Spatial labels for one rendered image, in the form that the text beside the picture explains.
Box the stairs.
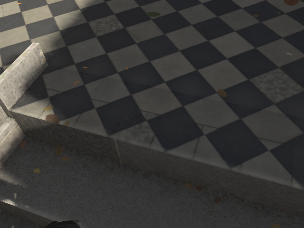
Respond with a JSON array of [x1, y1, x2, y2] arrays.
[[0, 111, 304, 228]]

